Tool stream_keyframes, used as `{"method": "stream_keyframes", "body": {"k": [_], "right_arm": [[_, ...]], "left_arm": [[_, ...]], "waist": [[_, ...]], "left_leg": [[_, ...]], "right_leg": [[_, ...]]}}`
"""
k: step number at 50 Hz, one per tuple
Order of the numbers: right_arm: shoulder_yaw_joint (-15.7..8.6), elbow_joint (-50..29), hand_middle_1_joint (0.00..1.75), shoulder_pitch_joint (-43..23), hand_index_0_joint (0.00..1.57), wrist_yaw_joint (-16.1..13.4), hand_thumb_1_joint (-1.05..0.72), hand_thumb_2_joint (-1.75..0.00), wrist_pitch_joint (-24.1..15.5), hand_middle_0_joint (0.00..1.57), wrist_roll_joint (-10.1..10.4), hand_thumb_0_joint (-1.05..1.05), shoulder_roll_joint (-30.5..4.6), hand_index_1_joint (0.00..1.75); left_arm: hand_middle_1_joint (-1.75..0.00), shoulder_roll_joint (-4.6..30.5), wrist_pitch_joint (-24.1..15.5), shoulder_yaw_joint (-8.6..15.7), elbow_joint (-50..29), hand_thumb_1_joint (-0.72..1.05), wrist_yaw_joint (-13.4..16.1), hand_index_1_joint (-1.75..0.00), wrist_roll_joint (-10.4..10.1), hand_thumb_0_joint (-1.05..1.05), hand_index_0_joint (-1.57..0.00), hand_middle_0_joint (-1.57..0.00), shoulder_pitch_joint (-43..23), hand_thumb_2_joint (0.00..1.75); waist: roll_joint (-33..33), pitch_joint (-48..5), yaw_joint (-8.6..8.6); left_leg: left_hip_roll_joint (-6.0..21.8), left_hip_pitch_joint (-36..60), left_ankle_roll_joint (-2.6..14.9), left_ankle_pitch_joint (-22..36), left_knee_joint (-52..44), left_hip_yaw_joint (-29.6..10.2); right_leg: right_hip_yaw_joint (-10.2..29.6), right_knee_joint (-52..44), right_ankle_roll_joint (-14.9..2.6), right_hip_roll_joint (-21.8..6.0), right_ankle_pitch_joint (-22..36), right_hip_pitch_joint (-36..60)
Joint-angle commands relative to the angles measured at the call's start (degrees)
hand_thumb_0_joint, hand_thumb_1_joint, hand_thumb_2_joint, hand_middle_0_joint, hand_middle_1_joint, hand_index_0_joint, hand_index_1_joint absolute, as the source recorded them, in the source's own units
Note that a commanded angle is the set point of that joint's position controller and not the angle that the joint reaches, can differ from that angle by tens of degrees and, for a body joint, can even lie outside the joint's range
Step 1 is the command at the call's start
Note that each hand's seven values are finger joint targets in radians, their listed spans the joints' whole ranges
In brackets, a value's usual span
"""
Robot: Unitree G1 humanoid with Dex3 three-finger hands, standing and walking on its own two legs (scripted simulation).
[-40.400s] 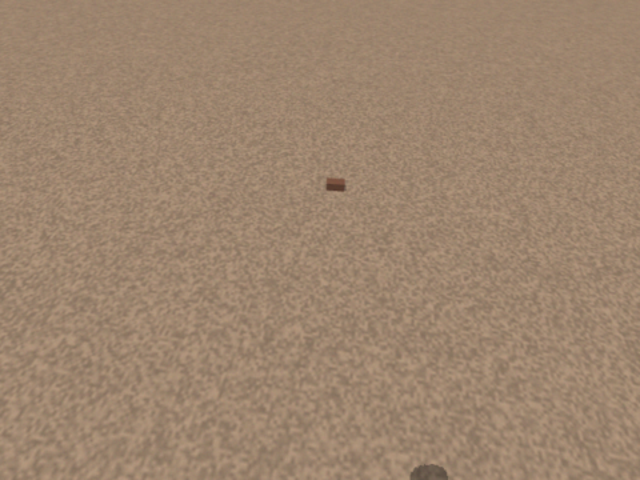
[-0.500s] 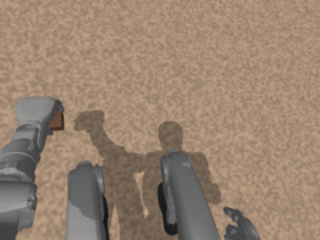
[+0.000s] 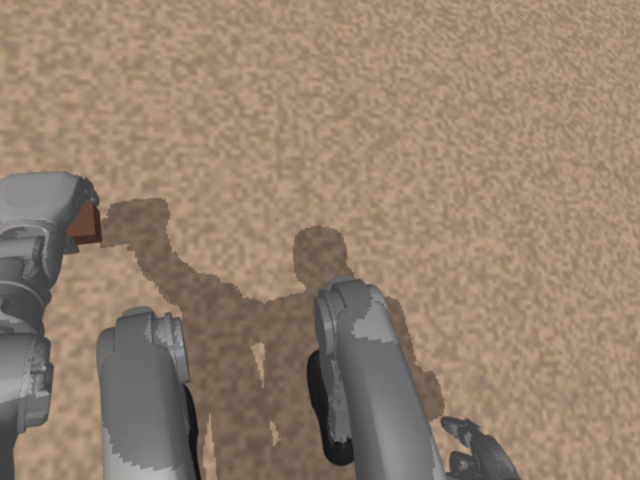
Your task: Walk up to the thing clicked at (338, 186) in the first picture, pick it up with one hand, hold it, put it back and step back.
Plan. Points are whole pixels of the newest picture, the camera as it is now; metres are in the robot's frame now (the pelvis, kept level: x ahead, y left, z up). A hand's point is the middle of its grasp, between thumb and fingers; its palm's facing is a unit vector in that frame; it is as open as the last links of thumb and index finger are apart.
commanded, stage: crouch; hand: left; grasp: from above
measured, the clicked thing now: (61, 225) +0.46 +0.26 -0.19
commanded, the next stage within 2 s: lower in 0.32 s
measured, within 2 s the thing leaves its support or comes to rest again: neither
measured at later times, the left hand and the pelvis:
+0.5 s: hand (71, 234) +0.45 +0.25 -0.20, palm faces -0.45 -0.04 -0.89, open 7.5 cm; pelvis +0.00 +0.00 -0.04, yaw -1 degrees
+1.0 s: hand (87, 242) +0.45 +0.25 -0.26, palm faces -0.46 -0.06 -0.89, open 7.5 cm; pelvis +0.00 +0.00 -0.07, yaw -3 degrees
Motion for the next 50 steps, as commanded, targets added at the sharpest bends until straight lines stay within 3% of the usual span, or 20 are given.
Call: {"method": "stream_keyframes", "body": {"k": [1,5,9,20,22,23,25,29,32,35,36,39,40,41,42,43,44,45,48,50], "right_arm": [[-3.4,-1.6,0.30,10.2,0.20,-0.2,-0.91,-0.90,-0.7,0.20,-0.2,0.00,-12.8,0.30],[-2.8,-1.2,0.30,10.7,0.20,-0.1,-0.91,-0.90,-0.8,0.20,-0.4,0.00,-13.5,0.30],[-2.4,-0.9,0.30,10.7,0.20,0.1,-0.91,-0.90,-1.2,0.20,-0.6,0.00,-13.7,0.30],[-1.4,-0.5,0.30,11.5,0.20,0.8,-0.91,-0.90,-1.4,0.20,-1.2,0.00,-13.9,0.30],[-1.5,-0.4,0.30,11.0,0.20,0.9,-0.91,-0.90,-1.5,0.20,-1.1,0.00,-14.1,0.30],[-1.3,-0.4,0.30,11.0,0.20,0.8,-0.91,-0.90,-1.4,0.20,-1.2,0.00,-14.4,0.30],[-0.8,-0.3,0.30,10.6,0.20,1.0,-0.91,-0.90,-1.6,0.20,-1.5,0.00,-14.0,0.30],[-0.2,-0.2,0.30,10.6,0.20,1.2,-0.91,-0.90,-1.9,0.20,-1.8,0.00,-14.8,0.30],[0.1,-0.2,0.30,10.4,0.20,1.5,-0.91,-0.90,-2.2,0.20,-2.4,0.00,-14.8,0.30],[0.3,0.3,0.30,10.9,0.20,1.7,-0.91,-0.90,-2.3,0.20,-2.9,0.00,-15.1,0.30],[0.3,0.2,0.30,11.3,0.20,1.9,-0.91,-0.90,-2.5,0.20,-3.3,0.00,-15.3,0.30],[0.8,0.0,0.30,10.1,0.20,2.4,-0.91,-0.90,-2.8,0.20,-3.8,0.00,-15.3,0.30],[0.9,0.2,0.30,10.4,0.20,2.5,-0.91,-0.90,-3.0,0.20,-4.0,0.00,-15.7,0.30],[1.0,-0.1,0.30,10.3,0.20,2.5,-0.90,-0.90,-3.0,0.20,-4.0,0.00,-16.0,0.30],[0.9,0.2,0.30,10.2,0.20,2.7,-0.90,-0.90,-3.1,0.20,-4.3,0.00,-15.9,0.30],[1.3,-0.3,0.30,9.4,0.20,2.8,-0.90,-0.90,-3.0,0.20,-4.3,0.00,-16.0,0.30],[1.2,0.2,0.30,10.2,0.20,3.1,-0.90,-0.90,-3.3,0.20,-4.9,0.00,-16.0,0.30],[1.5,-0.2,0.30,9.1,0.20,3.3,-0.90,-0.90,-3.3,0.20,-4.6,0.00,-16.1,0.30],[1.8,0.0,0.30,9.4,0.20,3.7,-0.89,-0.89,-4.0,0.20,-5.5,0.00,-16.6,0.30],[1.9,-0.1,0.30,9.6,0.20,3.8,-0.89,-0.89,-4.0,0.20,-5.5,0.00,-17.2,0.30]], "left_arm": [[-0.22,11.7,-0.1,1.5,-5.8,0.83,2.5,-0.21,-0.1,0.00,-1.21,-1.20,-18.8,0.30],[-0.23,13.8,-0.3,2.5,-5.7,0.83,3.1,-0.21,0.4,0.00,-1.21,-1.19,-21.2,0.30],[-0.23,12.8,-0.4,1.9,-3.3,0.83,3.5,-0.21,0.2,0.00,-1.20,-1.19,-21.3,0.30],[-0.24,15.3,-1.0,3.0,-3.0,0.86,4.2,-0.23,0.8,0.00,-1.23,-1.23,-20.5,0.36],[-0.21,14.5,-1.1,2.5,-2.3,0.84,4.2,-0.22,0.4,0.00,-1.23,-1.24,-21.0,0.38],[-0.21,16.0,-1.3,3.1,-2.2,0.83,4.4,-0.22,0.6,0.00,-1.23,-1.24,-22.0,0.38],[-0.20,13.7,-1.3,1.8,1.8,0.84,4.4,-0.21,0.6,0.00,-1.23,-1.24,-20.4,0.35],[-0.21,16.2,-2.5,2.8,0.7,0.86,5.0,-0.21,1.2,0.00,-1.25,-1.25,-20.9,0.36],[-0.24,15.4,-2.9,2.7,2.3,0.91,6.1,-0.24,1.6,0.00,-1.27,-1.27,-20.6,0.38],[-0.25,18.7,-3.4,4.7,0.7,0.90,7.5,-0.25,2.7,0.00,-1.27,-1.27,-21.0,0.40],[-0.25,19.1,-3.5,5.4,0.6,0.91,8.0,-0.25,2.9,0.00,-1.28,-1.28,-21.5,0.41],[-0.25,16.9,-3.3,3.6,3.6,0.89,8.8,-0.25,3.2,0.00,-1.26,-1.26,-20.5,0.39],[-0.26,18.4,-3.4,4.8,3.0,0.89,9.3,-0.25,2.8,0.00,-1.25,-1.25,-21.9,0.38],[-0.24,19.2,-3.1,5.9,4.1,0.88,9.7,-0.24,2.9,0.00,-1.26,-1.26,-19.0,0.39],[-0.25,20.0,-3.0,6.1,2.6,0.89,10.0,-0.25,3.0,0.00,-1.26,-1.26,-20.1,0.38],[-0.25,18.8,-2.6,5.5,4.6,0.89,10.3,-0.25,3.0,0.00,-1.26,-1.26,-18.1,0.38],[-0.25,19.7,-2.8,5.7,2.6,0.90,10.4,-0.24,3.0,0.00,-1.26,-1.26,-22.0,0.37],[-0.24,18.2,-2.3,4.6,5.7,0.89,10.5,-0.25,2.9,0.00,-1.26,-1.26,-19.0,0.38],[-0.19,20.0,-2.6,5.5,5.0,0.88,10.8,-0.19,2.6,0.00,-1.24,-1.24,-21.9,0.35],[-0.16,21.7,-2.8,7.2,5.9,0.87,11.1,-0.17,2.8,0.00,-1.25,-1.25,-19.0,0.35]], "waist": [[12.2,-36.6,-0.93],[13.1,-36.9,-1.11],[12.9,-34.7,-1.79],[12.5,-36.7,-1.49],[12.6,-35.6,-1.93],[12.2,-35.4,-2.13],[10.6,-31.6,-3.19],[12.4,-33.3,-2.61],[12.0,-32.9,-3.72],[14.1,-33.9,-3.32],[14.9,-33.3,-4.04],[15.0,-32.2,-4.85],[14.0,-31.6,-5.31],[14.8,-32.2,-3.85],[16.5,-32.5,-4.29],[16.9,-32.3,-3.54],[16.0,-32.5,-5.57],[15.4,-31.4,-4.53],[14.9,-30.7,-6.41],[14.7,-31.0,-5.27]], "left_leg": [[-1.3,27.6,3.14,7.0,-13.2,6.7],[-1.5,26.3,3.20,7.2,-11.7,6.7],[-1.4,25.2,3.19,6.1,-10.7,6.5],[-1.6,22.6,3.52,8.6,-7.5,7.1],[-1.4,22.1,3.51,7.3,-7.3,6.8],[-1.6,21.3,3.63,6.8,-6.9,6.8],[-1.5,18.7,3.68,5.6,-6.2,6.8],[-1.5,20.5,3.38,7.1,-5.3,6.2],[-1.4,20.5,3.40,8.1,-4.0,6.2],[-1.4,20.5,3.24,9.2,-3.4,6.2],[-1.4,21.2,3.12,9.4,-2.9,6.2],[-1.3,20.3,3.20,8.9,-2.2,6.1],[-1.3,18.9,3.38,8.6,-1.6,5.9],[-1.5,19.2,3.27,8.4,-2.5,5.9],[-1.4,20.0,3.11,8.5,-2.3,6.0],[-1.4,19.7,3.08,7.9,-2.6,5.9],[-1.3,19.6,3.12,8.0,-1.7,5.7],[-1.4,18.9,3.16,6.8,-1.9,5.6],[-1.2,17.4,3.35,7.5,-0.5,5.4],[-1.3,16.8,3.35,8.1,-0.3,5.1]], "right_leg": [[-6.8,-12.6,-5.30,1.6,9.0,16.3],[-7.0,-11.1,-5.25,1.4,9.2,15.3],[-7.3,-10.0,-5.30,1.4,8.5,12.8],[-7.3,-8.1,-4.85,1.8,11.3,15.3],[-7.6,-7.9,-4.95,2.0,10.2,13.7],[-7.6,-8.0,-4.87,1.9,9.6,13.4],[-7.7,-7.7,-4.78,2.1,8.7,12.5],[-8.3,-6.2,-4.86,2.2,9.8,12.5],[-8.5,-5.6,-4.55,2.4,11.4,12.4],[-8.6,-4.6,-4.53,2.4,12.5,13.3],[-8.9,-4.2,-4.57,2.2,12.7,12.3],[-9.0,-3.9,-4.50,2.6,12.8,11.8],[-9.2,-3.9,-4.29,2.6,12.6,11.7],[-9.1,-3.8,-4.45,2.5,11.9,12.2],[-9.2,-3.4,-4.47,2.5,12.2,12.0],[-9.2,-3.4,-4.63,2.6,11.4,11.6],[-9.7,-3.1,-4.49,2.8,11.9,11.6],[-9.7,-3.0,-4.66,2.7,10.6,10.7],[-9.9,-2.6,-4.31,2.8,11.8,11.5],[-10.0,-2.4,-4.28,2.9,12.2,12.5]]}}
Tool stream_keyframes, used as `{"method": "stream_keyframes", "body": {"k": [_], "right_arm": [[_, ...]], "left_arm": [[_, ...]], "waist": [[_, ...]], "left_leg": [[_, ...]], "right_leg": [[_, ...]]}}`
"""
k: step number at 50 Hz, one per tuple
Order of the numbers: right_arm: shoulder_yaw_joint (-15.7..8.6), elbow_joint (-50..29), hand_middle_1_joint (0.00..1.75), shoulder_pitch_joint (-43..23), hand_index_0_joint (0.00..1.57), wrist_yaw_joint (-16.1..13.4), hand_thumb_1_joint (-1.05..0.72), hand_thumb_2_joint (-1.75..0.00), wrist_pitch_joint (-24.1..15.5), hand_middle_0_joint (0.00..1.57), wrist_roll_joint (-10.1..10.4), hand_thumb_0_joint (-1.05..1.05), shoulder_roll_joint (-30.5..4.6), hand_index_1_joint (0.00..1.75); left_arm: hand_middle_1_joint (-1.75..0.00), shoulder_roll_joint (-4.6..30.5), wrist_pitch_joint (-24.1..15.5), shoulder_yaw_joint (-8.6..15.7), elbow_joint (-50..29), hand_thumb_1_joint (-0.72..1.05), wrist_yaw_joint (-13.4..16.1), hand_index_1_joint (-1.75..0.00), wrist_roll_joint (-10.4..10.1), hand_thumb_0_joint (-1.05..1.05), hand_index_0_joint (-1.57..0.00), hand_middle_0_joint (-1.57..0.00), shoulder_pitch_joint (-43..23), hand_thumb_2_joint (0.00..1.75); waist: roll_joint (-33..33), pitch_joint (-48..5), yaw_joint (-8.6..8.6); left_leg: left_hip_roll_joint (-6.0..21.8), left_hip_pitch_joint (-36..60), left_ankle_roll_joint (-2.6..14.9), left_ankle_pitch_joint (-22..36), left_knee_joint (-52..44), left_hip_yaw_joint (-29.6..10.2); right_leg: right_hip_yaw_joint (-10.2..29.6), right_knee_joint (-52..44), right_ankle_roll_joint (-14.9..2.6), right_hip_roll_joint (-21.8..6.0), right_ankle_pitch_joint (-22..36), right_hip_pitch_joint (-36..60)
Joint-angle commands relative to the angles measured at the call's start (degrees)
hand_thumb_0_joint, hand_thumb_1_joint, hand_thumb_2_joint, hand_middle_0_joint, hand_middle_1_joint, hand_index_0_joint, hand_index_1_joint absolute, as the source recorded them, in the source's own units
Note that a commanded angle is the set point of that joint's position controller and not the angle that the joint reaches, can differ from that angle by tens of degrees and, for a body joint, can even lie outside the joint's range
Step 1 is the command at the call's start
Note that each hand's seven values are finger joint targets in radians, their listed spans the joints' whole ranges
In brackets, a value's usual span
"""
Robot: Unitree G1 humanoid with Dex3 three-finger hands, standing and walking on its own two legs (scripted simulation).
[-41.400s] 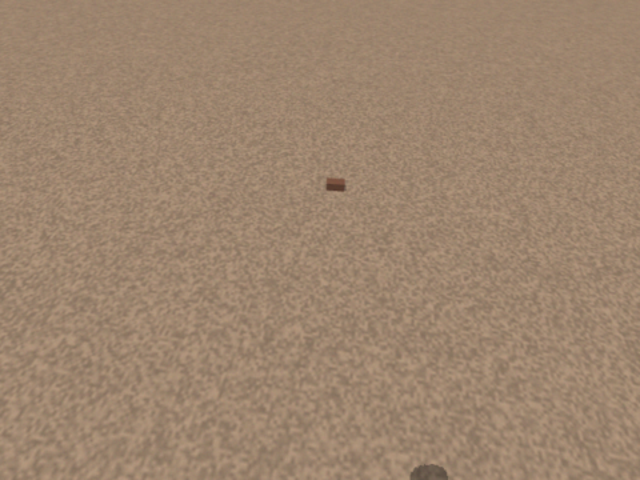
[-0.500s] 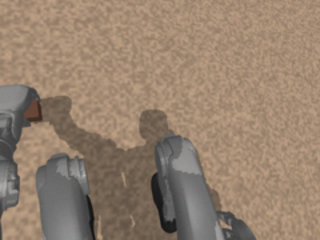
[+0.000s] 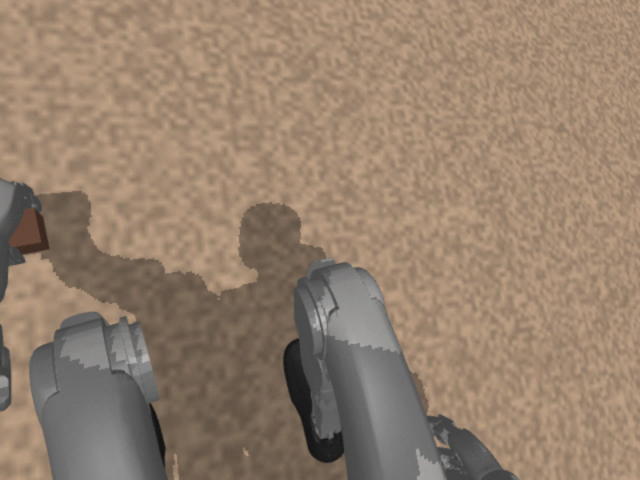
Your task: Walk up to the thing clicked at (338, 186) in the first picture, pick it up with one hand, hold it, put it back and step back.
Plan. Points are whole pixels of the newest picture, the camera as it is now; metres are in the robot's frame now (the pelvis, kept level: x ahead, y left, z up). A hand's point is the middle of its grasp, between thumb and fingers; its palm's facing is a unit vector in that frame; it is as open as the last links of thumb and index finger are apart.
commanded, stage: rest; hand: left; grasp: from above
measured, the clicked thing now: (1, 235) +0.45 +0.28 -0.23
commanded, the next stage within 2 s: open in 1.26 s
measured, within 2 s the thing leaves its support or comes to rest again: neither
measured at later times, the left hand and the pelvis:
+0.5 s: hand (11, 243) +0.44 +0.27 -0.24, palm faces -0.44 -0.12 -0.89, open 7.5 cm; pelvis +0.00 +0.01 -0.02, yaw -3 degrees
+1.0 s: hand (16, 244) +0.44 +0.27 -0.25, palm faces -0.44 -0.12 -0.89, open 7.5 cm; pelvis +0.00 +0.01 -0.02, yaw -5 degrees
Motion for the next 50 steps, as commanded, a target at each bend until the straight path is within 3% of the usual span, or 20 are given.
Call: {"method": "stream_keyframes", "body": {"k": [1,4,5,6,8,9,12,13,14,16,17,18,23,25,27,30,34,35,42,50], "right_arm": [[-4.0,-0.5,0.30,11.2,0.20,-0.2,-0.89,-0.89,-0.5,0.20,-0.3,0.00,-16.1,0.30],[-3.3,-1.1,0.30,9.9,0.20,0.5,-0.89,-0.89,-1.1,0.20,-1.1,0.00,-15.5,0.30],[-3.1,-1.3,0.30,10.0,0.20,0.6,-0.90,-0.90,-1.5,0.20,-1.3,0.00,-16.1,0.30],[-3.1,-1.2,0.30,9.7,0.20,0.7,-0.89,-0.89,-1.6,0.20,-1.2,0.00,-16.2,0.30],[-3.0,-0.5,0.30,10.7,0.20,1.0,-0.90,-0.90,-1.7,0.20,-1.7,0.00,-16.7,0.30],[-2.4,-0.5,0.30,10.7,0.20,1.2,-0.90,-0.90,-1.7,0.20,-2.1,0.00,-16.4,0.30],[-2.0,-0.4,0.30,10.1,0.20,2.0,-0.90,-0.90,-2.3,0.20,-2.9,0.00,-16.6,0.30],[-2.2,-0.5,0.30,9.7,0.20,2.1,-0.90,-0.90,-2.4,0.20,-2.7,0.00,-16.9,0.30],[-2.2,-0.2,0.30,9.9,0.20,2.1,-0.90,-0.90,-2.4,0.20,-2.9,0.00,-17.3,0.30],[-1.9,-0.2,0.30,9.9,0.20,2.5,-0.90,-0.90,-2.5,0.20,-3.2,0.00,-16.9,0.30],[-1.9,0.3,0.30,9.8,0.20,2.7,-0.90,-0.90,-2.3,0.20,-3.4,0.00,-16.9,0.30],[-1.8,-0.5,0.30,8.6,0.20,3.0,-0.90,-0.90,-2.8,0.20,-3.3,0.00,-16.6,0.30],[-0.7,0.3,0.30,9.1,0.20,3.9,-0.90,-0.90,-3.3,0.20,-4.4,0.00,-17.6,0.30],[-0.5,0.2,0.30,7.9,0.20,4.1,-0.90,-0.90,-3.7,0.20,-4.5,0.00,-17.6,0.30],[-0.1,0.1,0.30,8.4,0.20,4.5,-0.90,-0.90,-3.8,0.20,-4.7,0.00,-17.6,0.30],[0.0,0.2,0.30,7.5,0.20,4.9,-0.90,-0.90,-4.3,0.20,-5.0,0.00,-18.0,0.30],[0.8,0.3,0.30,7.6,0.20,5.1,-0.90,-0.90,-4.7,0.20,-5.1,0.00,-18.4,0.30],[1.1,0.0,0.30,6.8,0.20,5.4,-0.90,-0.90,-5.1,0.20,-5.2,0.00,-18.2,0.30],[2.1,0.0,0.30,6.9,0.20,6.4,-0.90,-0.90,-6.0,0.20,-5.7,0.00,-19.1,0.30],[3.2,-0.2,0.30,5.4,0.20,7.3,-0.90,-0.90,-7.5,0.20,-6.0,0.00,-19.8,0.30]], "left_arm": [[-0.16,15.0,-0.1,3.6,-4.8,0.87,3.0,-0.16,-0.9,0.00,-1.25,-1.25,-15.5,0.34],[-0.18,12.6,-0.8,1.1,-4.0,0.89,3.0,-0.18,-0.6,0.00,-1.26,-1.26,-17.5,0.36],[-0.18,13.7,-0.9,1.7,-3.2,0.90,3.0,-0.18,-0.7,0.00,-1.27,-1.27,-17.8,0.35],[-0.18,14.1,-1.3,1.6,-3.2,0.90,3.1,-0.18,-0.6,0.00,-1.26,-1.26,-16.7,0.35],[-0.19,17.6,-1.8,4.5,-3.0,0.91,4.0,-0.19,0.0,0.00,-1.27,-1.27,-15.2,0.36],[-0.20,17.3,-1.8,5.0,-2.2,0.93,4.4,-0.19,0.6,0.00,-1.28,-1.28,-14.0,0.36],[-0.20,16.1,-2.4,3.4,-2.4,0.99,4.9,-0.20,0.6,0.00,-1.33,-1.32,-17.2,0.37],[-0.19,16.1,-2.5,3.2,-2.3,0.97,5.2,-0.20,0.1,0.00,-1.31,-1.32,-16.2,0.38],[-0.18,18.0,-2.6,4.8,-2.7,0.95,5.9,-0.19,0.3,0.00,-1.30,-1.31,-14.7,0.38],[-0.17,16.6,-2.4,3.9,-1.9,0.97,6.4,-0.17,0.8,0.00,-1.32,-1.32,-14.2,0.36],[-0.17,17.9,-2.4,5.0,-1.9,0.98,6.8,-0.17,1.0,0.00,-1.32,-1.33,-13.8,0.36],[-0.17,14.5,-2.4,1.9,-2.0,0.98,6.8,-0.17,0.7,0.00,-1.33,-1.33,-15.9,0.35],[-0.17,18.5,-2.1,5.1,-0.4,1.00,8.6,-0.17,1.5,0.00,-1.34,-1.34,-15.6,0.35],[-0.17,17.7,-2.0,4.1,0.5,1.01,9.0,-0.16,1.3,0.00,-1.34,-1.34,-16.4,0.34],[-0.17,18.3,-1.7,5.0,1.8,0.99,9.4,-0.17,1.0,0.00,-1.33,-1.32,-14.5,0.33],[-0.17,17.8,-1.7,3.4,2.5,0.99,9.2,-0.17,1.2,0.00,-1.33,-1.33,-16.0,0.33],[-0.16,19.2,-1.8,4.3,2.6,0.98,9.8,-0.16,1.0,0.00,-1.33,-1.33,-14.4,0.34],[-0.17,18.5,-1.9,3.1,3.6,1.00,9.5,-0.16,1.1,0.00,-1.34,-1.33,-15.1,0.32],[-0.17,19.6,-1.9,4.0,3.7,0.97,11.0,-0.17,1.0,0.00,-1.32,-1.32,-14.6,0.33],[-0.16,20.2,-1.4,2.9,4.9,0.96,11.8,-0.17,0.8,0.00,-1.31,-1.32,-15.5,0.33]], "waist": [[17.3,-36.3,-0.48],[18.5,-35.0,-1.88],[17.4,-34.5,-2.44],[17.8,-34.8,-1.63],[19.1,-35.2,-1.26],[18.9,-34.9,-1.23],[19.0,-33.9,-3.48],[19.2,-34.0,-2.93],[19.4,-34.9,-2.26],[20.4,-35.1,-2.35],[21.3,-35.3,-2.18],[21.7,-34.2,-2.96],[21.7,-32.4,-3.84],[21.7,-31.5,-4.23],[21.6,-32.0,-3.99],[22.3,-30.7,-4.92],[21.6,-31.1,-4.29],[22.5,-29.9,-4.99],[23.6,-29.9,-5.27],[22.4,-27.8,-6.11]], "left_leg": [[-0.1,25.5,4.34,8.9,-12.9,8.9],[-0.1,25.5,4.20,7.6,-12.9,8.6],[-0.1,25.5,4.33,8.1,-11.9,8.5],[-0.1,25.2,4.30,8.1,-12.0,8.3],[0.0,26.0,4.01,9.2,-12.0,8.2],[-0.1,26.4,3.92,10.1,-11.6,8.2],[0.1,25.7,4.16,9.8,-10.0,8.1],[0.2,25.0,4.14,9.6,-10.2,7.9],[0.2,25.1,4.16,10.3,-10.3,7.9],[0.3,26.8,3.79,10.9,-10.5,7.8],[0.3,27.3,3.75,10.9,-10.6,7.6],[0.4,27.2,3.63,9.7,-10.2,7.5],[0.4,26.9,3.74,10.3,-10.0,7.0],[0.6,26.5,3.64,9.7,-9.5,6.8],[0.6,26.2,3.73,10.1,-9.7,6.7],[0.7,26.2,3.69,9.0,-9.5,6.4],[0.7,26.2,3.75,9.4,-9.6,6.0],[0.7,26.3,3.59,8.7,-9.4,6.0],[1.1,27.9,3.19,11.0,-10.1,4.9],[1.3,26.3,3.34,10.0,-8.7,4.5]], "right_leg": [[-8.6,-13.2,-4.90,1.5,12.1,19.7],[-9.0,-12.9,-5.00,1.9,11.1,18.6],[-9.3,-12.6,-4.78,1.7,11.9,18.7],[-9.2,-12.6,-4.86,1.9,11.7,19.0],[-9.5,-11.7,-4.91,2.0,12.6,20.0],[-10.1,-11.4,-4.84,1.9,13.4,19.7],[-9.7,-11.3,-4.55,2.0,14.1,19.7],[-9.6,-11.6,-4.55,2.2,13.9,20.4],[-9.5,-11.8,-4.50,2.3,14.5,21.5],[-10.2,-10.6,-4.60,2.4,15.0,20.5],[-10.3,-10.5,-4.62,2.5,14.9,20.3],[-10.4,-10.2,-4.79,2.5,13.9,18.6],[-11.6,-9.6,-4.27,2.4,14.6,18.6],[-11.6,-9.6,-4.37,2.5,14.2,18.0],[-11.4,-9.8,-4.31,2.7,14.8,19.7],[-11.7,-9.5,-4.28,2.8,13.9,18.5],[-12.0,-10.0,-4.20,3.0,14.3,19.8],[-12.2,-9.3,-4.30,2.9,13.7,18.8],[-13.4,-8.8,-4.25,3.3,15.5,19.7],[-13.3,-9.4,-4.04,3.5,15.1,20.0]]}}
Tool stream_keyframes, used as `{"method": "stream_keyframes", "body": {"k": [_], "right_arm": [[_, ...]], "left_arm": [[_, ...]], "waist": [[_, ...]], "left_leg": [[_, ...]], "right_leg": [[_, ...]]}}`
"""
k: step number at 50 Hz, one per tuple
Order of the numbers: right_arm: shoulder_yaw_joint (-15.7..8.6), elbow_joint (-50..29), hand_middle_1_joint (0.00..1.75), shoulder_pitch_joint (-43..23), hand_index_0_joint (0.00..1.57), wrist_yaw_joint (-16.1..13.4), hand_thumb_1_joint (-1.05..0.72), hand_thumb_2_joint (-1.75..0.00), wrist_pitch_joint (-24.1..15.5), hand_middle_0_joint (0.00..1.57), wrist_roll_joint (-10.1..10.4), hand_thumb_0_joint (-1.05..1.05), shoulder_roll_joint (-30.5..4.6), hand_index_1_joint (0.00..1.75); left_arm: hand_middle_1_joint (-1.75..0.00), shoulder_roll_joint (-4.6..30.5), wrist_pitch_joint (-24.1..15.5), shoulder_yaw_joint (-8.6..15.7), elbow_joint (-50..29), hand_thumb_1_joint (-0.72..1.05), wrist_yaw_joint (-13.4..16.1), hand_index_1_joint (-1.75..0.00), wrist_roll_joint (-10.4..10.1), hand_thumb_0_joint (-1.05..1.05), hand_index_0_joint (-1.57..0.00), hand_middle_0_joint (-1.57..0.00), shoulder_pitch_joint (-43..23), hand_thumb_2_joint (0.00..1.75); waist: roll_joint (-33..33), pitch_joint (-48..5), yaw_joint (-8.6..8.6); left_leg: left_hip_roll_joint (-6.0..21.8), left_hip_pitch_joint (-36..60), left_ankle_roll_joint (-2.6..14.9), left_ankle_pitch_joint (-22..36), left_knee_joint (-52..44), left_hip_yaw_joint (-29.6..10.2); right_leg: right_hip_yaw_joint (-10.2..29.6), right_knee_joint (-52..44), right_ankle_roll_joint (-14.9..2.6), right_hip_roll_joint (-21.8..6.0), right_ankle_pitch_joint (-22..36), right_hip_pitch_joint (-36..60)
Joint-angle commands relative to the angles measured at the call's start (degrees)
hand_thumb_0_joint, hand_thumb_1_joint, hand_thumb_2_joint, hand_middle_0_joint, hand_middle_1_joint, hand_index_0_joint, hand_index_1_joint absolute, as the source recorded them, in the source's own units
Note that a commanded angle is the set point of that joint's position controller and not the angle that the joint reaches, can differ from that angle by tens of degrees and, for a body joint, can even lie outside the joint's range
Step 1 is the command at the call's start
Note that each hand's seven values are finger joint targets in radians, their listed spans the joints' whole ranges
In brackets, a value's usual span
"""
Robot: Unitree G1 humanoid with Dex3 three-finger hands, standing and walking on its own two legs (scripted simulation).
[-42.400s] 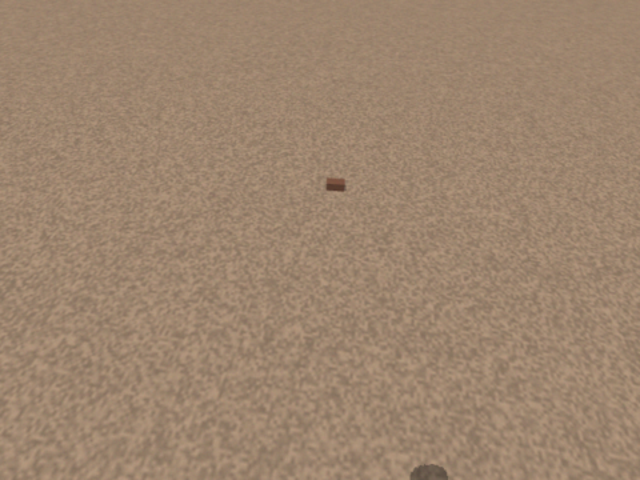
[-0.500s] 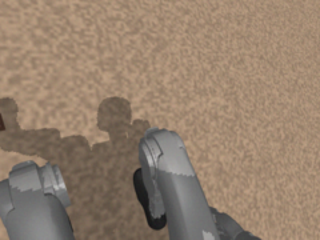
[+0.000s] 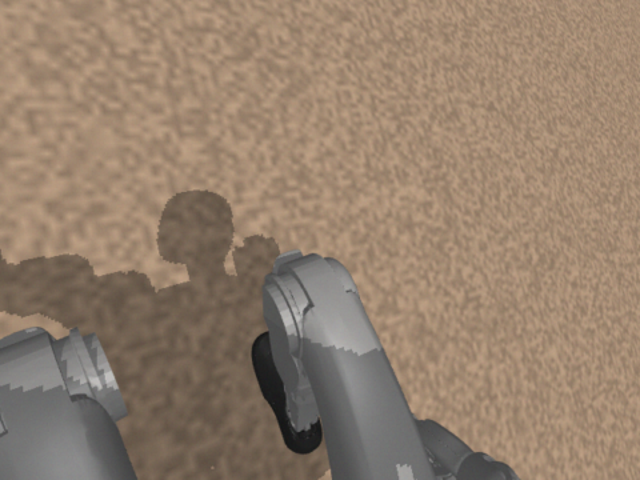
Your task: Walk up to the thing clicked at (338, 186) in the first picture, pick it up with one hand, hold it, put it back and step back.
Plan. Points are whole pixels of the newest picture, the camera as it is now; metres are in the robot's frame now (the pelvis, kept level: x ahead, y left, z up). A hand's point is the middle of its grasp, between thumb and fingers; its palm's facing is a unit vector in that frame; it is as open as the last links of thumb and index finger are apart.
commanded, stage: rest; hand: left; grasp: from above
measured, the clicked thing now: out of the picture +0.42 +0.30 -0.27
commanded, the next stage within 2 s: open in 0.26 s
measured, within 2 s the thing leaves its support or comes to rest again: rests again in 1.74 s
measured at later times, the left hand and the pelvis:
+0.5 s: hand out of the picture +0.41 +0.29 -0.24, palm faces -0.42 -0.16 -0.89, open 7.6 cm; pelvis -0.01 +0.00 +0.00, yaw -1 degrees
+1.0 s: hand out of the picture +0.41 +0.29 -0.24, palm faces -0.43 -0.16 -0.89, open 10.9 cm; pelvis -0.01 +0.00 +0.01, yaw -1 degrees
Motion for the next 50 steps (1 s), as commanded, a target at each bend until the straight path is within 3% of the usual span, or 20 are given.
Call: {"method": "stream_keyframes", "body": {"k": [1,3,7,8,10,11,18,23,26,29,30,37,41,43,46,49,50], "right_arm": [[-4.2,-0.2,0.30,9.0,0.20,0.1,-0.90,-0.90,-0.8,0.20,0.1,0.00,-18.6,0.30],[-4.3,0.2,0.30,8.1,0.20,0.0,-0.90,-0.90,-1.1,0.20,0.2,0.00,-18.8,0.30],[-3.9,-0.7,0.30,7.1,0.20,0.6,-0.90,-0.90,-1.9,0.20,0.1,0.00,-19.4,0.30],[-4.0,-0.6,0.30,8.2,0.20,0.6,-0.90,-0.90,-1.9,0.20,0.0,0.00,-20.0,0.30],[-3.5,-1.2,0.30,7.1,0.20,0.8,-0.90,-0.90,-2.1,0.20,0.1,0.00,-19.4,0.30],[-3.6,-0.8,0.30,8.0,0.20,0.8,-0.90,-0.90,-2.0,0.20,0.0,0.00,-20.0,0.30],[-3.0,-1.4,0.30,6.7,0.20,1.2,-0.90,-0.90,-3.0,0.20,0.2,0.00,-20.6,0.30],[-2.9,-2.1,0.30,7.0,0.20,1.4,-0.90,-0.90,-3.2,0.20,0.2,0.00,-21.0,0.30],[-3.0,-2.2,0.30,6.1,0.20,1.5,-0.89,-0.90,-3.4,0.20,0.3,0.00,-20.9,0.30],[-3.1,-1.9,0.30,6.0,0.20,1.5,-0.90,-0.90,-3.7,0.20,0.7,0.00,-20.9,0.30],[-2.9,-1.8,0.30,7.1,0.20,1.6,-0.89,-0.90,-3.8,0.20,0.5,0.00,-21.2,0.30],[-3.0,-2.1,0.30,6.5,0.20,1.6,-0.90,-0.90,-4.3,0.20,1.0,0.00,-21.2,0.30],[-3.1,-1.6,0.30,7.8,0.20,1.6,-0.90,-0.90,-4.1,0.20,0.8,0.00,-21.3,0.30],[-2.8,-1.8,0.30,6.6,0.20,1.5,-0.90,-0.90,-4.3,0.20,0.9,0.00,-21.2,0.30],[-2.8,-1.9,0.30,7.8,0.20,1.3,-0.90,-0.90,-3.8,0.20,0.9,0.00,-21.6,0.30],[-3.2,-2.2,0.30,7.0,0.20,1.0,-0.89,-0.90,-3.8,0.20,0.8,0.00,-21.5,0.30],[-2.9,-1.9,0.30,7.7,0.20,0.9,-0.89,-0.90,-3.5,0.20,0.7,0.00,-21.4,0.30]], "left_arm": [[-0.17,11.6,0.3,0.0,-4.2,0.97,2.5,-0.17,-0.7,0.00,-1.32,-1.31,-14.6,0.31],[-0.16,12.0,0.5,0.1,-4.0,0.95,2.8,-0.16,-1.1,0.00,-1.31,-1.31,-14.7,0.32],[-0.17,11.8,0.5,-1.0,-4.1,0.95,2.4,-0.17,-1.2,0.00,-1.30,-1.30,-15.4,0.29],[-0.16,12.5,0.6,-0.1,-3.7,0.94,2.6,-0.17,-1.1,0.00,-1.30,-1.30,-14.6,0.32],[-0.16,11.4,0.7,-1.4,-3.0,0.93,2.6,-0.16,-1.1,0.00,-1.30,-1.30,-14.5,0.30],[-0.18,12.2,0.6,-0.7,-3.3,0.92,2.9,-0.18,-1.1,0.00,-1.28,-1.29,-14.3,0.32],[-0.18,12.7,0.9,-1.6,-2.8,0.90,3.0,-0.19,-1.6,0.00,-1.27,-1.27,-14.6,0.32],[-0.21,13.1,1.0,-1.5,-2.4,0.50,3.0,-0.20,-1.4,0.00,-0.88,-0.87,-14.6,0.23],[-0.29,12.3,0.8,-2.3,-3.1,0.28,3.0,-0.29,-1.6,0.00,-0.78,-0.77,-15.1,0.33],[-0.35,12.1,0.8,-2.9,-4.0,0.17,3.2,-0.36,-2.0,0.00,-0.69,-0.70,-15.2,0.42],[-0.36,13.0,0.8,-2.0,-3.5,0.15,3.5,-0.37,-1.8,0.00,-0.68,-0.68,-15.1,0.43],[-0.46,13.3,1.2,-2.5,-4.1,0.04,3.1,-0.46,-2.6,0.00,-0.59,-0.59,-15.4,0.52],[-0.51,13.8,1.1,-1.6,-3.7,-0.02,3.1,-0.52,-2.4,0.00,-0.53,-0.53,-14.8,0.57],[-0.54,13.3,1.1,-2.3,-3.7,-0.06,3.1,-0.55,-2.9,0.00,-0.49,-0.50,-14.9,0.61],[-0.56,14.9,0.8,-1.0,-3.8,-0.08,3.4,-0.58,-2.6,0.00,-0.47,-0.49,-15.2,0.63],[-0.60,13.5,0.7,-2.5,-4.5,-0.12,3.1,-0.61,-2.6,0.00,-0.43,-0.44,-14.9,0.67],[-0.61,14.7,0.5,-1.1,-4.4,-0.13,3.4,-0.62,-2.9,0.00,-0.42,-0.43,-15.1,0.68]], "waist": [[26.1,-33.8,-2.45],[26.6,-33.1,-1.79],[25.2,-31.3,-2.63],[25.4,-32.5,-2.56],[24.6,-31.4,-2.73],[24.1,-32.7,-2.58],[24.7,-30.6,-2.70],[25.1,-29.3,-3.10],[24.8,-30.0,-3.26],[24.1,-30.0,-3.14],[24.8,-31.0,-3.26],[24.3,-29.3,-3.39],[25.4,-31.1,-3.27],[24.7,-30.5,-3.39],[24.2,-30.8,-3.18],[24.5,-30.6,-3.54],[24.5,-31.3,-3.29]], "left_leg": [[1.2,26.7,2.20,12.2,-15.3,9.1],[1.2,26.3,1.99,10.8,-16.1,8.7],[1.2,25.3,2.16,9.2,-15.6,8.2],[1.3,26.8,2.05,10.8,-16.4,7.9],[1.3,25.6,2.15,10.6,-15.4,8.0],[1.5,26.1,2.21,11.4,-15.8,7.8],[1.6,26.0,1.97,10.3,-16.4,7.1],[1.5,25.6,1.94,8.8,-16.8,7.0],[1.7,26.4,1.78,9.2,-16.7,6.4],[1.7,25.9,1.89,9.3,-16.1,6.8],[1.7,26.8,1.97,10.8,-16.0,6.9],[1.7,25.8,1.97,8.6,-16.4,7.1],[1.7,27.1,1.91,10.6,-16.5,7.1],[1.8,26.7,1.91,10.7,-16.1,7.0],[1.7,26.0,2.15,10.7,-16.3,7.3],[1.7,26.3,2.14,9.9,-15.8,7.7],[1.9,26.3,2.08,10.3,-16.4,7.5]], "right_leg": [[-10.1,-11.8,-4.92,1.9,15.6,18.8],[-10.4,-11.7,-5.13,1.9,13.8,17.4],[-10.7,-11.6,-4.91,1.7,12.5,16.9],[-10.8,-11.8,-4.94,1.9,13.9,17.9],[-10.5,-11.9,-4.84,2.0,14.2,18.0],[-10.6,-12.3,-4.81,2.3,14.8,19.1],[-10.9,-12.1,-4.91,2.2,13.6,17.7],[-10.9,-12.2,-4.95,1.9,12.2,17.2],[-11.0,-12.1,-4.89,2.1,12.8,17.5],[-10.6,-12.6,-4.74,2.2,13.2,18.1],[-10.7,-12.6,-4.81,2.2,14.3,18.6],[-10.4,-13.2,-4.81,1.8,12.3,18.7],[-10.5,-12.8,-4.93,2.0,14.0,19.5],[-10.6,-12.7,-4.86,2.0,14.4,19.4],[-10.5,-13.6,-4.85,2.1,14.1,19.9],[-10.0,-13.6,-4.88,2.0,13.6,20.0],[-10.3,-13.9,-4.93,2.2,13.8,20.7]]}}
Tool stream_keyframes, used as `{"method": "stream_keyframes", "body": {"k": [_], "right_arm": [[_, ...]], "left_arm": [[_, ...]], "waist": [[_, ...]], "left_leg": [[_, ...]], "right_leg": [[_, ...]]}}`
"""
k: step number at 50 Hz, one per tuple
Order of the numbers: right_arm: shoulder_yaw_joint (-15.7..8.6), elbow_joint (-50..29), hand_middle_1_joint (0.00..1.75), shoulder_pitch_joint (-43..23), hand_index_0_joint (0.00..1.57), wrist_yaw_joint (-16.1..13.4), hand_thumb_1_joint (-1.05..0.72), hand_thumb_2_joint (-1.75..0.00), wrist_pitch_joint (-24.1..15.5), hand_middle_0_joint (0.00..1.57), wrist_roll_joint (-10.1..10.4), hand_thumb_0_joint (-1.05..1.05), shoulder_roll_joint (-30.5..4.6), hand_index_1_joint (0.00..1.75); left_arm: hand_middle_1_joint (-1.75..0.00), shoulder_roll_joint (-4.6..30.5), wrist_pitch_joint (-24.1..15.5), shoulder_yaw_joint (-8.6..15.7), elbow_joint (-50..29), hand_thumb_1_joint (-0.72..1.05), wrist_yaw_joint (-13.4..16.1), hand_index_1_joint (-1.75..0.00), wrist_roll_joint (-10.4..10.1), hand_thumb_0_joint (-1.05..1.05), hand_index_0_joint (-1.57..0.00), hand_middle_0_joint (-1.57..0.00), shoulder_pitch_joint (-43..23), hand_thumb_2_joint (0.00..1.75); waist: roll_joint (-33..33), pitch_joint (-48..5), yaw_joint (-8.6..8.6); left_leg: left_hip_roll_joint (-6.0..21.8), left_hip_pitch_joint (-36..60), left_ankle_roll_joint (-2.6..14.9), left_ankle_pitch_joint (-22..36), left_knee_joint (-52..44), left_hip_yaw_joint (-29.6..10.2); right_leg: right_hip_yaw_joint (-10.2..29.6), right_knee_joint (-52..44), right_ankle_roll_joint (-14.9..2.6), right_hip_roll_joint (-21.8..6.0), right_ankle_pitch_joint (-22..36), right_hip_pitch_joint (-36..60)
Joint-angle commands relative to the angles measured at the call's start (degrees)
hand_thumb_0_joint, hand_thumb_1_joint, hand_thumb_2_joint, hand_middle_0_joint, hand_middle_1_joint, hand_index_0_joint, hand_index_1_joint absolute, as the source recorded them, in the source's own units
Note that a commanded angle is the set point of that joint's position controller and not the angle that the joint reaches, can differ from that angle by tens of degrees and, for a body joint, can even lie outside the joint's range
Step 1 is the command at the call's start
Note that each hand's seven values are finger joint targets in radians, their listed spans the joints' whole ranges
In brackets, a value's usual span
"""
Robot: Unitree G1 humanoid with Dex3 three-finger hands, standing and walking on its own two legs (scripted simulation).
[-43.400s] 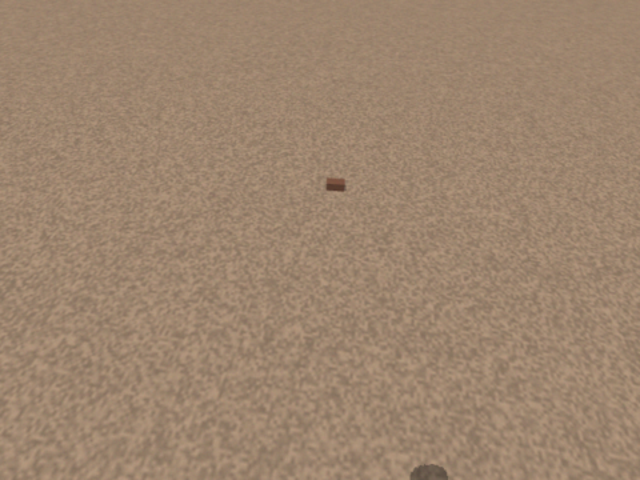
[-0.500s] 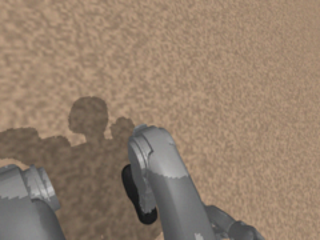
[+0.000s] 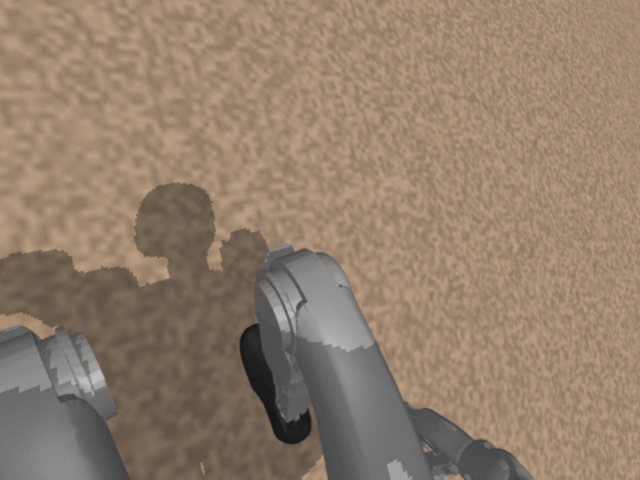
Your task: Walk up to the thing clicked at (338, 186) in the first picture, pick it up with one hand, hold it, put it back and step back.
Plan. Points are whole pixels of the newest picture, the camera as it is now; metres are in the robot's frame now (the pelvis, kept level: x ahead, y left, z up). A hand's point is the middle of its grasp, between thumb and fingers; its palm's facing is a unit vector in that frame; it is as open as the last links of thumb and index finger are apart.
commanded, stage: open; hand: left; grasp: from above
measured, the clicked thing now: out of the picture +0.43 +0.31 -0.27
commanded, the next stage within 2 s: withdraw in 0.32 s
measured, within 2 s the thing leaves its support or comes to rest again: rests again in 0.74 s
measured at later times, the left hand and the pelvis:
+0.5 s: hand out of the picture +0.42 +0.30 -0.25, palm faces -0.42 -0.18 -0.89, open 12.2 cm; pelvis +0.00 +0.00 +0.00, yaw +0 degrees
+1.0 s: hand out of the picture +0.42 +0.33 -0.07, palm faces -0.41 -0.12 -0.90, open 12.9 cm; pelvis +0.00 -0.01 +0.05, yaw +6 degrees
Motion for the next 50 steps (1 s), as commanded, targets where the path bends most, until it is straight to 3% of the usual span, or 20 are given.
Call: {"method": "stream_keyframes", "body": {"k": [1,5,8,16,19,22,25,27,29,30,31,32,35,36,38,39,42,48,49,50], "right_arm": [[-5.3,0.0,0.30,9.0,0.20,-0.7,-0.89,-0.90,0.4,0.20,0.5,0.00,-19.1,0.30],[-4.8,-0.2,0.30,7.4,0.20,-0.4,-0.89,-0.90,0.0,0.20,0.1,0.00,-18.7,0.30],[-5.0,0.1,0.30,7.7,0.20,-0.5,-0.89,-0.90,-0.4,0.20,0.2,0.00,-18.8,0.30],[-5.1,0.8,0.30,8.8,0.20,-0.2,-0.89,-0.90,-0.9,0.20,0.7,0.00,-19.2,0.30],[-4.4,0.1,0.30,8.6,0.20,0.1,-0.89,-0.90,-0.6,0.20,0.3,0.00,-18.9,0.30],[-4.6,0.7,0.30,9.4,0.20,0.1,-0.90,-0.90,-0.5,0.20,0.1,0.00,-19.2,0.30],[-4.4,0.3,0.30,9.8,0.20,0.4,-0.90,-0.90,-0.8,0.20,0.1,0.00,-18.8,0.30],[-5.5,0.5,0.30,9.7,0.20,0.7,-0.90,-0.90,-1.1,0.20,0.6,0.00,-18.9,0.30],[-6.9,0.9,0.30,10.9,0.20,1.0,-0.90,-0.90,-1.0,0.20,0.8,0.00,-18.9,0.30],[-7.5,0.8,0.30,10.6,0.20,1.3,-0.90,-0.90,-0.9,0.20,1.5,0.00,-18.3,0.30],[-8.9,0.9,0.30,10.5,0.20,1.4,-0.90,-0.90,-0.8,0.20,2.2,0.00,-18.5,0.30],[-9.9,1.3,0.30,12.0,0.20,1.5,-0.90,-0.90,-0.2,0.20,2.8,0.00,-18.0,0.30],[-11.9,0.8,0.30,11.3,0.20,1.9,-0.90,-0.90,1.5,0.20,5.6,0.00,-16.1,0.30],[-12.8,1.0,0.30,11.5,0.20,2.0,-0.90,-0.90,2.3,0.20,6.8,0.00,-16.2,0.30],[-14.6,0.7,0.30,13.3,0.20,1.2,-0.90,-0.90,4.2,0.20,8.8,0.00,-16.4,0.30],[-14.7,0.5,0.30,13.7,0.20,1.1,-0.90,-0.90,5.3,0.20,9.8,0.00,-15.2,0.30],[-16.1,-0.6,0.30,14.9,0.20,-0.2,-0.90,-0.91,8.4,0.20,11.5,0.00,-14.0,0.30],[-17.4,-2.7,0.30,16.4,0.20,-4.8,-0.91,-0.91,12.8,0.20,13.2,0.00,-12.2,0.30],[-17.0,-4.1,0.30,15.3,0.20,-5.6,-0.91,-0.91,13.0,0.20,13.4,0.00,-11.5,0.30],[-16.9,-3.6,0.30,15.7,0.20,-6.5,-0.90,-0.91,13.5,0.20,13.6,0.00,-11.9,0.30]], "left_arm": [[-0.61,12.6,0.4,0.6,-6.2,-0.13,2.4,-0.62,-0.7,0.00,-0.42,-0.43,-14.2,0.68],[-0.66,11.0,0.1,-0.7,-6.3,-0.15,2.3,-0.67,-0.6,0.00,-0.39,-0.40,-14.2,0.69],[-0.66,11.4,0.3,-0.6,-6.1,-0.17,2.1,-0.67,-1.1,0.00,-0.38,-0.39,-14.0,0.72],[-0.72,12.2,0.6,-0.2,-6.9,-0.21,0.9,-0.73,-1.9,0.00,-0.33,-0.34,-14.2,0.76],[-0.75,11.5,0.7,-0.8,-6.3,-0.22,0.4,-0.75,-1.6,0.00,-0.32,-0.32,-12.9,0.76],[-0.76,12.5,0.3,0.4,-7.7,-0.24,0.7,-0.75,-1.5,0.00,-0.31,-0.30,-13.8,0.76],[-0.76,12.1,0.4,0.2,-8.3,-0.24,0.7,-0.75,-1.6,0.00,-0.31,-0.30,-15.4,0.77],[-0.74,12.7,0.8,1.0,-11.6,-0.23,0.7,-0.74,-1.4,0.00,-0.31,-0.31,-16.8,0.76],[-0.75,14.2,1.1,3.5,-18.6,-0.25,1.0,-0.75,-1.4,0.00,-0.30,-0.30,-17.6,0.78],[-0.75,12.7,1.9,2.7,-17.5,-0.26,0.4,-0.75,-1.8,0.00,-0.30,-0.30,-15.5,0.78],[-0.77,11.4,2.5,2.5,-20.4,-0.28,-0.3,-0.77,-2.1,0.00,-0.28,-0.28,-15.0,0.80],[-0.78,11.9,3.4,4.0,-22.8,-0.30,-0.7,-0.78,-2.6,0.00,-0.26,-0.26,-12.8,0.82],[-0.80,4.6,6.2,-0.4,-30.5,-0.33,-4.1,-0.81,-5.1,0.00,-0.24,-0.24,-12.4,0.84],[-0.80,3.9,7.4,-0.8,-29.1,-0.33,-5.4,-0.81,-5.7,0.00,-0.23,-0.24,-11.5,0.85],[-0.80,5.8,9.8,0.9,-31.9,-0.32,-8.1,-0.81,-5.9,0.00,-0.24,-0.25,-11.3,0.85],[-0.80,3.1,10.8,-1.1,-33.1,-0.33,-10.0,-0.81,-6.6,0.00,-0.24,-0.25,-11.3,0.85],[-0.79,-1.0,12.3,-4.0,-34.7,-0.33,-16.5,-0.81,-9.1,0.00,-0.25,-0.27,-12.9,0.86],[-0.77,-6.4,9.9,-7.5,-32.6,-0.31,-27.9,-0.80,-10.6,0.00,-0.27,-0.29,-11.8,0.85],[-0.78,-8.9,8.9,-9.9,-33.6,-0.32,-29.4,-0.80,-10.8,0.00,-0.27,-0.29,-12.9,0.85],[-0.79,-6.2,8.2,-8.5,-31.4,-0.33,-30.4,-0.81,-10.5,0.00,-0.26,-0.28,-11.3,0.86]], "waist": [[26.2,-34.3,-2.70],[26.6,-32.4,-3.15],[26.7,-31.9,-3.17],[30.0,-34.3,-2.27],[28.4,-34.5,-2.80],[30.2,-35.6,-2.35],[30.2,-33.9,-3.12],[32.8,-35.8,-2.47],[37.7,-42.4,-0.78],[37.6,-41.9,-0.75],[37.9,-43.4,0.60],[38.9,-46.6,1.90],[41.0,-50.4,4.70],[38.8,-49.0,4.58],[36.1,-50.5,6.36],[35.0,-50.8,7.04],[27.5,-48.4,6.13],[15.2,-42.0,5.10],[14.8,-40.6,4.99],[13.3,-38.6,5.21]], "left_leg": [[1.4,24.9,1.67,10.3,-16.2,8.4],[1.5,25.6,1.39,10.4,-15.8,8.0],[1.5,25.3,1.35,8.5,-16.3,8.2],[1.7,27.6,0.84,12.1,-16.8,7.5],[1.7,27.2,1.04,13.2,-15.8,7.8],[1.7,28.3,0.83,14.5,-16.5,7.3],[1.5,27.3,1.04,12.4,-16.0,8.0],[1.6,29.8,0.66,12.3,-16.5,7.8],[1.7,34.2,-0.01,14.7,-18.1,7.6],[1.7,33.6,0.02,14.5,-17.6,8.5],[1.5,33.2,0.15,14.9,-17.8,9.2],[1.4,34.2,0.19,16.5,-18.4,9.7],[1.0,35.1,0.26,16.7,-21.7,10.5],[1.0,33.5,0.53,16.0,-22.1,10.6],[0.6,32.5,1.06,17.1,-23.3,11.4],[0.4,31.8,1.42,16.0,-24.4,11.8],[0.1,29.1,2.43,10.9,-27.0,12.0],[-0.8,24.1,3.42,5.6,-29.9,12.5],[-1.1,23.9,3.33,5.0,-30.3,12.6],[-1.1,23.5,3.41,4.2,-30.6,12.9]], "right_leg": [[-9.2,-11.8,-5.37,1.8,13.0,18.1],[-10.0,-10.6,-5.24,1.4,13.2,16.8],[-9.5,-11.6,-5.25,1.4,11.5,16.7],[-9.7,-10.2,-5.47,1.3,14.7,17.5],[-9.9,-10.2,-5.22,1.7,16.0,18.8],[-10.1,-10.1,-5.43,1.7,16.6,18.8],[-10.0,-10.3,-5.23,1.3,15.5,18.3],[-10.1,-9.6,-5.44,1.0,15.1,16.9],[-9.8,-9.5,-5.87,0.9,16.7,17.6],[-9.2,-9.5,-5.96,0.9,17.0,17.7],[-8.8,-10.0,-6.04,1.0,17.1,17.3],[-8.4,-10.8,-6.25,1.1,18.2,18.6],[-7.4,-11.7,-7.01,1.0,17.3,14.7],[-7.1,-12.1,-6.96,0.9,17.0,13.5],[-5.8,-13.3,-6.95,0.6,17.7,14.2],[-5.1,-14.4,-7.09,0.6,16.5,14.9],[-3.5,-18.5,-7.05,0.6,12.0,16.3],[-1.1,-23.8,-7.09,-0.3,5.8,19.4],[-1.1,-24.5,-7.25,-0.6,5.0,18.7],[-1.0,-24.9,-7.24,-0.6,3.8,19.1]]}}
